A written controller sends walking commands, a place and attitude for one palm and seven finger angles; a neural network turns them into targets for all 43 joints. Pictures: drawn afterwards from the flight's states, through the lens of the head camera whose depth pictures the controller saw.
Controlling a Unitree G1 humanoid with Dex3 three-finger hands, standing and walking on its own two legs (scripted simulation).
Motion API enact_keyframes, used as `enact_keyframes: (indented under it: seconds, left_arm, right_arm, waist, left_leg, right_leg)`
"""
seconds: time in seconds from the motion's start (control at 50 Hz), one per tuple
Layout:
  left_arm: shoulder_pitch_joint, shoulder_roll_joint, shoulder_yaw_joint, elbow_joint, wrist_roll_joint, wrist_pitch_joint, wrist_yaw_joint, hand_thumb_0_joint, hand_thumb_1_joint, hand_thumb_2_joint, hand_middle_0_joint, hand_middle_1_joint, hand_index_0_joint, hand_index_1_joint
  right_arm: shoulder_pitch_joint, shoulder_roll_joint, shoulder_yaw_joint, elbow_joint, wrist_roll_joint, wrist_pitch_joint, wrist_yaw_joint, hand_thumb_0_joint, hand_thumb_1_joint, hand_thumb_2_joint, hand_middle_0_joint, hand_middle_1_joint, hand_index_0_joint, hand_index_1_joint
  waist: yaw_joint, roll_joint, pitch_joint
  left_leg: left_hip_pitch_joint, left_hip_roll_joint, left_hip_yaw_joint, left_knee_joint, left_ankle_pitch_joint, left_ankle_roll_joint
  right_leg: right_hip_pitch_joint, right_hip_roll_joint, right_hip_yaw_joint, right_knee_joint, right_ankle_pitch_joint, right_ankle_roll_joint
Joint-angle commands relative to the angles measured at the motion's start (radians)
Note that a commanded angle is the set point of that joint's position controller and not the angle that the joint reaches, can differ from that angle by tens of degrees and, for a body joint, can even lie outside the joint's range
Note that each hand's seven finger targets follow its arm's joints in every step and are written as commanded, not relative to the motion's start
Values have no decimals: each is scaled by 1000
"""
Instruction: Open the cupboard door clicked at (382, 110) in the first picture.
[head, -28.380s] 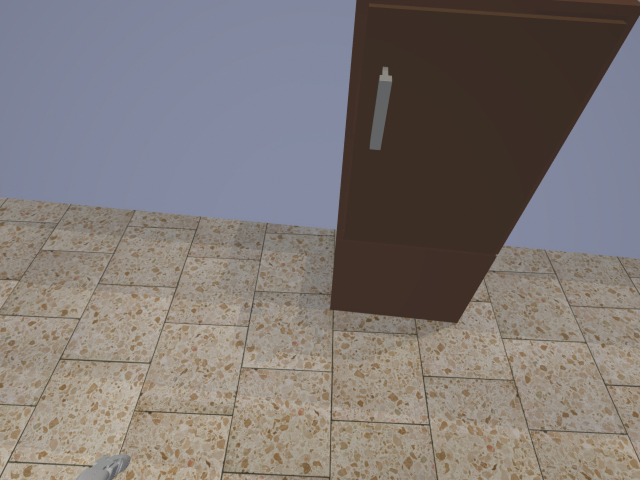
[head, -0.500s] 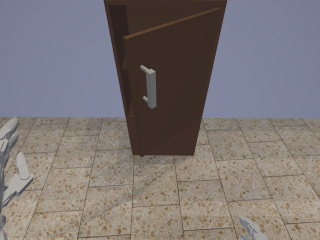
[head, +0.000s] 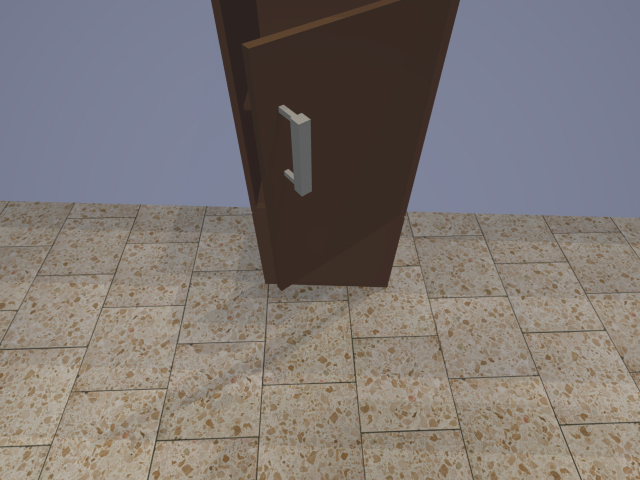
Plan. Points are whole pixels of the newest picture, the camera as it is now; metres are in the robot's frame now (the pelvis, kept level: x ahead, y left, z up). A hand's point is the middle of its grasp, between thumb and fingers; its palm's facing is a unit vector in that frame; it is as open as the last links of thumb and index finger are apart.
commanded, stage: let the arm hang, fingers relaxed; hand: left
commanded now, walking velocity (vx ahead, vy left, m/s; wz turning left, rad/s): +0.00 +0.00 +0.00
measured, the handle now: (294, 151) +0.59 +0.07 +0.08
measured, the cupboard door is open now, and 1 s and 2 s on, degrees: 40 40 40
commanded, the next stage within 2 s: look to check the result in 0.58 s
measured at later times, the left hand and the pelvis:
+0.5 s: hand out of the picture -0.03 +0.17 -0.17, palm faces +0.01 -0.99 -0.16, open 7.4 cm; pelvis -0.02 +0.01 +0.01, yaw -1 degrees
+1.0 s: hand out of the picture -0.02 +0.19 -0.17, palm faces +0.01 -0.98 -0.19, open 7.4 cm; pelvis -0.01 +0.02 +0.01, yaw -1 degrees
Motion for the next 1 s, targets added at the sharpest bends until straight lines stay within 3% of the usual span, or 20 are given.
enact_keyframes:
  seconds: [0.0,0.12,0.46,0.54,0.98]
  left_arm:
    - [20,88,14,5,-2,-27,4,0,900,900,-200,-300,-200,-300]
    - [35,74,6,59,-4,-29,4,0,900,900,-200,-300,-200,-300]
    - [90,41,3,107,-4,-30,8,0,900,900,-200,-300,-200,-300]
    - [97,34,5,109,-3,-30,9,0,900,900,-200,-300,-200,-300]
    - [95,48,8,102,-2,-38,10,0,900,900,-200,-300,-200,-300]
  right_arm:
    - [40,-97,-6,-6,-3,-25,-6,0,-900,-900,200,300,200,300]
    - [54,-86,2,46,-7,-25,-2,0,-900,-900,200,300,200,300]
    - [106,-50,8,87,-6,-28,-6,0,-900,-900,200,300,200,300]
    - [120,-45,6,86,-6,-28,-6,0,-900,-900,200,300,200,300]
    - [99,-65,2,82,-3,-39,-4,0,-900,-900,200,300,200,300]
  waist:
    - [3,-14,-31]
    - [1,-43,-2]
    - [1,18,34]
    - [0,-8,34]
    - [-1,-13,-6]
  left_leg:
    - [46,88,-81,-115,183,44]
    - [57,80,-77,-154,110,43]
    - [20,74,-78,-175,55,40]
    - [12,74,-80,-175,43,42]
    - [51,84,-86,-173,153,50]
  right_leg:
    - [-19,-135,118,-136,207,3]
    - [-60,-139,130,-176,82,3]
    - [-92,-134,129,-165,49,4]
    - [-99,-133,128,-160,36,5]
    - [-73,-140,119,-134,140,13]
